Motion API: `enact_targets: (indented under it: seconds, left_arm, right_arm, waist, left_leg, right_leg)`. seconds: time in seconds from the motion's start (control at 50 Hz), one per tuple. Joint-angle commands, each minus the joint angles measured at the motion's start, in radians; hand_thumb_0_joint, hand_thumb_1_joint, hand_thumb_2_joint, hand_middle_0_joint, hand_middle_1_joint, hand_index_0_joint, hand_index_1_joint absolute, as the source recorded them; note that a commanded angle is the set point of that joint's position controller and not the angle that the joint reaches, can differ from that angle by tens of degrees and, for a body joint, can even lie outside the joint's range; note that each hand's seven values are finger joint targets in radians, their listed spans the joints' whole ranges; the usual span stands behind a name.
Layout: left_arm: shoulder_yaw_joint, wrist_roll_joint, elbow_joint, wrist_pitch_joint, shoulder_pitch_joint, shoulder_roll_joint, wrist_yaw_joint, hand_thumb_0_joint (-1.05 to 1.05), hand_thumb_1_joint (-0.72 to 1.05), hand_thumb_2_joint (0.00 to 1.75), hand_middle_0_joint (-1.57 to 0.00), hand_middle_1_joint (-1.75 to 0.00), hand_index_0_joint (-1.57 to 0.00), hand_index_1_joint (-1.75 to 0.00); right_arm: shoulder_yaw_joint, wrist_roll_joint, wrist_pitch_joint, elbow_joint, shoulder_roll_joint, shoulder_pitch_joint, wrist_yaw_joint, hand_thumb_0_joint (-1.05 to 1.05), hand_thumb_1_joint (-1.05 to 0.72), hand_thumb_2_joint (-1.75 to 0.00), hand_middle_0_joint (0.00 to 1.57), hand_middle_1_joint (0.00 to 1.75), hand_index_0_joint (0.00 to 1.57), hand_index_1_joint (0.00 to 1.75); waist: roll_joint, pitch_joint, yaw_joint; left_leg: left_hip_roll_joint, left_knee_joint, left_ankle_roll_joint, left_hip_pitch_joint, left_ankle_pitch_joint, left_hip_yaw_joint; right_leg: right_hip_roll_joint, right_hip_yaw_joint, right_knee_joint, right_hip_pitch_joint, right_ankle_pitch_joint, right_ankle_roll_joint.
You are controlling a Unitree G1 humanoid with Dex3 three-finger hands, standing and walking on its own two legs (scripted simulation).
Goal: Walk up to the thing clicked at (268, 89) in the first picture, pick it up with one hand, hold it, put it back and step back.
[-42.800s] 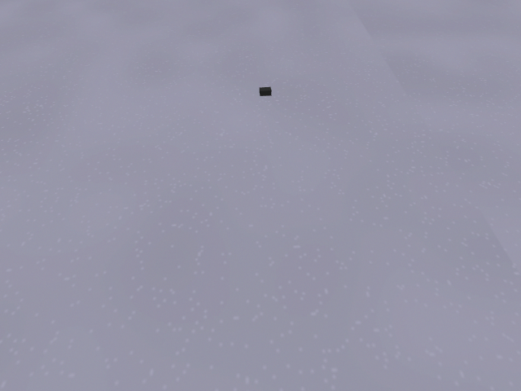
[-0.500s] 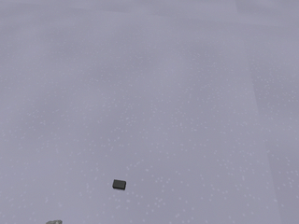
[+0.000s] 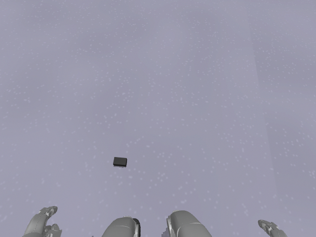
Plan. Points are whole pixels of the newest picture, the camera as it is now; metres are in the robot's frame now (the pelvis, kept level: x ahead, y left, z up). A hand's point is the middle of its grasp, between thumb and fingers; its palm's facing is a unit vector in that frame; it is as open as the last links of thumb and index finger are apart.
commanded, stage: step back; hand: left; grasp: from above
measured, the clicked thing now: (120, 161) +0.50 +0.20 -0.75
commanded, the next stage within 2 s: none
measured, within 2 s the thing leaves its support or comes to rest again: neither
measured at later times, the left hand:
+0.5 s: hand out of the picture +0.00 +0.24 -0.14, palm faces +0.02 -0.91 -0.40, open 7.4 cm
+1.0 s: hand out of the picture -0.22 +0.20 -0.14, palm faces +0.00 -0.91 -0.42, open 7.3 cm
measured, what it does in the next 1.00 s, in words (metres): walks backwards: right foot, then left foot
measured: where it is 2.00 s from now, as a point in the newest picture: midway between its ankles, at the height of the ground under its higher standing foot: outside the picture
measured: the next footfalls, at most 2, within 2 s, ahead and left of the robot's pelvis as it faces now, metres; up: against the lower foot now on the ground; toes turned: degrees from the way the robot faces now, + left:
right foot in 0.18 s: -0.03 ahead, -0.15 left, +0.00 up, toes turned +1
left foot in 0.52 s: -0.13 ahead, +0.09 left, +0.00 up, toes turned +1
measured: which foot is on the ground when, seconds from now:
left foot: down 0.00-0.20, up 0.22-0.50, down 0.52-0.88, up 0.90-1.00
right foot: up 0.00-0.16, down 0.18-0.54, up 0.56-0.84, down 0.86-1.00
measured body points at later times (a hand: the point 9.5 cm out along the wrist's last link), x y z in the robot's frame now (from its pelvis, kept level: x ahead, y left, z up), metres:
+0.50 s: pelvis -0.13 -0.03 -0.01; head -0.07 -0.03 +0.44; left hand +0.00 +0.28 -0.11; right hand -0.05 -0.36 -0.13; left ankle -0.17 +0.09 -0.72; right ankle -0.07 -0.15 -0.73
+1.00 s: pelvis -0.29 -0.06 -0.01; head -0.24 -0.09 +0.44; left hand -0.22 +0.25 -0.11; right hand -0.16 -0.38 -0.13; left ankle -0.26 +0.08 -0.67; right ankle -0.27 -0.18 -0.73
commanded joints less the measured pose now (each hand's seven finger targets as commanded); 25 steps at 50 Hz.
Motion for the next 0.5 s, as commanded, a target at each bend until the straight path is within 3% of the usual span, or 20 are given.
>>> enact_targets:
  seconds: [0.0, 0.02, 0.08, 0.14, 0.16, 0.18, 0.2, 0.22, 0.24, 0.26, 0.28, 0.32, 0.38, 0.42, 0.44, 0.46, 0.48]
  left_arm:
    - [0.061, 0.002, -0.089, -0.024, 0.038, 0.171, 0.008, 0.00, 0.90, 0.90, -0.20, -0.30, -0.20, -0.30]
    - [0.063, 0.002, -0.090, -0.024, 0.055, 0.167, 0.007, 0.00, 0.90, 0.90, -0.20, -0.30, -0.20, -0.30]
    - [0.066, 0.006, -0.075, -0.032, 0.111, 0.159, -0.003, 0.00, 0.90, 0.90, -0.20, -0.30, -0.20, -0.30]
    - [0.074, 0.015, -0.022, -0.038, 0.239, 0.151, -0.008, 0.00, 0.90, 0.90, -0.20, -0.30, -0.20, -0.30]
    - [0.087, 0.030, -0.033, -0.046, 0.226, 0.203, -0.007, 0.00, 0.90, 0.90, -0.20, -0.30, -0.20, -0.30]
    - [0.110, 0.021, -0.064, -0.044, 0.175, 0.306, -0.011, 0.00, 0.90, 0.90, -0.20, -0.30, -0.20, -0.30]
    - [0.116, 0.032, -0.114, -0.048, 0.082, 0.361, -0.009, 0.00, 0.90, 0.90, -0.20, -0.30, -0.20, -0.30]
    - [0.105, 0.024, -0.142, -0.053, 0.017, 0.298, -0.005, 0.00, 0.90, 0.90, -0.20, -0.30, -0.20, -0.30]
    - [0.089, 0.017, -0.152, -0.056, -0.048, 0.253, 0.003, 0.00, 0.90, 0.90, -0.20, -0.30, -0.20, -0.30]
    - [0.083, 0.020, -0.157, -0.056, -0.079, 0.229, 0.006, 0.00, 0.90, 0.90, -0.20, -0.30, -0.20, -0.30]
    - [0.084, 0.025, -0.164, -0.056, -0.068, 0.217, 0.007, 0.00, 0.90, 0.90, -0.20, -0.30, -0.20, -0.30]
    - [0.079, 0.026, -0.163, -0.056, -0.008, 0.193, 0.006, 0.00, 0.90, 0.90, -0.20, -0.30, -0.20, -0.30]
    - [0.078, 0.029, -0.165, -0.051, 0.062, 0.199, 0.016, 0.00, 0.90, 0.90, -0.20, -0.30, -0.20, -0.30]
    - [0.077, 0.022, -0.172, -0.044, 0.054, 0.208, 0.018, 0.00, 0.90, 0.90, -0.20, -0.30, -0.20, -0.30]
    - [0.075, 0.015, -0.176, -0.038, 0.049, 0.213, 0.014, 0.00, 0.90, 0.90, -0.20, -0.30, -0.20, -0.30]
    - [0.070, 0.008, -0.179, -0.031, 0.042, 0.220, 0.007, 0.00, 0.90, 0.90, -0.20, -0.30, -0.20, -0.30]
    - [0.065, 0.003, -0.186, -0.024, 0.037, 0.214, 0.003, 0.00, 0.90, 0.90, -0.20, -0.30, -0.20, -0.30]
  right_arm:
    - [-0.078, -0.004, -0.015, -0.077, -0.278, 0.066, -0.019, 0.00, -0.90, -0.90, 0.20, 0.30, 0.20, 0.30]
    - [-0.079, -0.004, -0.014, -0.084, -0.285, 0.054, -0.018, 0.00, -0.90, -0.90, 0.20, 0.30, 0.20, 0.30]
    - [-0.076, -0.006, -0.006, -0.104, -0.298, 0.010, -0.012, 0.00, -0.90, -0.90, 0.20, 0.30, 0.20, 0.30]
    - [-0.073, 0.008, 0.010, -0.106, -0.301, -0.043, -0.004, 0.00, -0.90, -0.90, 0.20, 0.30, 0.20, 0.30]
    - [-0.061, 0.015, 0.013, -0.105, -0.261, -0.025, -0.001, 0.00, -0.90, -0.90, 0.20, 0.30, 0.20, 0.30]
    - [-0.054, 0.023, 0.012, -0.125, -0.212, -0.068, -0.004, 0.00, -0.90, -0.90, 0.20, 0.30, 0.20, 0.30]
    - [-0.070, 0.016, 0.020, -0.107, -0.243, -0.059, -0.013, 0.00, -0.90, -0.90, 0.20, 0.30, 0.20, 0.30]
    - [-0.071, 0.017, 0.024, -0.086, -0.260, -0.018, -0.008, 0.00, -0.90, -0.90, 0.20, 0.30, 0.20, 0.30]
    - [-0.067, 0.025, 0.023, -0.061, -0.248, 0.043, -0.006, 0.00, -0.90, -0.90, 0.20, 0.30, 0.20, 0.30]
    - [-0.062, 0.032, 0.017, -0.048, -0.241, 0.073, -0.009, 0.00, -0.90, -0.90, 0.20, 0.30, 0.20, 0.30]
    - [-0.056, 0.032, 0.008, -0.052, -0.240, 0.083, -0.011, 0.00, -0.90, -0.90, 0.20, 0.30, 0.20, 0.30]
    - [-0.048, 0.024, 0.006, -0.056, -0.236, 0.092, -0.011, 0.00, -0.90, -0.90, 0.20, 0.30, 0.20, 0.30]
    - [-0.046, 0.018, 0.003, -0.090, -0.230, 0.049, -0.012, 0.00, -0.90, -0.90, 0.20, 0.30, 0.20, 0.30]
    - [-0.046, 0.012, -0.002, -0.086, -0.218, 0.092, -0.011, 0.00, -0.90, -0.90, 0.20, 0.30, 0.20, 0.30]
    - [-0.050, 0.008, -0.005, -0.071, -0.217, 0.116, -0.009, 0.00, -0.90, -0.90, 0.20, 0.30, 0.20, 0.30]
    - [-0.056, 0.004, -0.009, -0.052, -0.210, 0.147, -0.006, 0.00, -0.90, -0.90, 0.20, 0.30, 0.20, 0.30]
    - [-0.063, -0.003, -0.013, -0.043, -0.220, 0.173, -0.005, 0.00, -0.90, -0.90, 0.20, 0.30, 0.20, 0.30]
  waist:
    - [0.154, -0.279, -0.031]
    - [0.171, -0.288, -0.025]
    - [0.186, -0.320, -0.003]
    - [0.184, -0.318, 0.062]
    - [0.062, -0.286, 0.052]
    - [-0.209, -0.201, 0.073]
    - [-0.240, -0.140, 0.071]
    - [-0.149, -0.120, 0.035]
    - [-0.074, -0.116, -0.010]
    - [-0.087, -0.124, -0.035]
    - [-0.115, -0.150, -0.017]
    - [-0.108, -0.193, 0.025]
    - [-0.126, -0.232, 0.070]
    - [-0.158, -0.266, 0.052]
    - [-0.151, -0.277, 0.041]
    - [-0.123, -0.285, 0.024]
    - [-0.086, -0.286, 0.005]
  left_leg:
    - [0.296, -0.090, 0.207, 0.293, 0.543, -0.281]
    - [0.313, -0.091, 0.208, 0.287, 0.517, -0.295]
    - [0.279, -0.070, 0.167, 0.201, 0.368, -0.265]
    - [0.233, -0.028, 0.084, 0.018, 0.168, -0.222]
    - [0.156, 0.056, 0.021, -0.112, 0.037, -0.190]
    - [-0.065, 0.271, -0.049, -0.214, -0.246, -0.094]
    - [-0.080, 0.533, -0.072, -0.129, -0.396, -0.150]
    - [-0.081, 0.648, -0.071, -0.114, -0.340, -0.220]
    - [-0.111, 0.675, -0.067, -0.131, -0.268, -0.240]
    - [-0.118, 0.669, -0.066, -0.146, -0.227, -0.214]
    - [-0.113, 0.653, -0.068, -0.142, -0.227, -0.193]
    - [-0.106, 0.591, -0.079, -0.168, -0.253, -0.172]
    - [-0.049, 0.361, -0.081, -0.183, -0.312, -0.144]
    - [0.004, 0.145, -0.062, -0.111, -0.279, -0.117]
    - [-0.005, 0.044, -0.056, -0.049, -0.213, -0.085]
    - [-0.025, -0.082, -0.054, 0.023, -0.102, -0.034]
    - [-0.013, -0.191, -0.048, 0.091, 0.056, -0.040]
  right_leg:
    - [-0.043, -0.016, -0.101, -0.056, -0.012, 0.010]
    - [-0.060, -0.029, -0.147, -0.039, -0.005, 0.006]
    - [-0.088, -0.092, -0.351, 0.083, 0.049, -0.014]
    - [-0.091, -0.141, -0.651, 0.294, 0.290, -0.058]
    - [-0.179, 0.022, -0.718, 0.321, 0.248, -0.090]
    - [-0.392, 0.334, -0.839, 0.168, 0.222, -0.237]
    - [-0.533, 0.458, -0.879, -0.047, 0.252, -0.354]
    - [-0.493, 0.373, -0.859, -0.070, 0.297, -0.333]
    - [-0.397, 0.212, -0.798, -0.030, 0.421, -0.274]
    - [-0.335, 0.107, -0.765, 0.015, 0.487, -0.229]
    - [-0.316, 0.071, -0.740, 0.063, 0.533, -0.220]
    - [-0.307, 0.048, -0.699, 0.199, 0.598, -0.222]
    - [-0.353, 0.078, -0.648, 0.365, 0.697, -0.244]
    - [-0.359, 0.076, -0.593, 0.388, 0.747, -0.226]
    - [-0.343, 0.064, -0.561, 0.362, 0.741, -0.213]
    - [-0.317, 0.031, -0.520, 0.325, 0.713, -0.197]
    - [-0.298, 0.017, -0.499, 0.266, 0.643, -0.159]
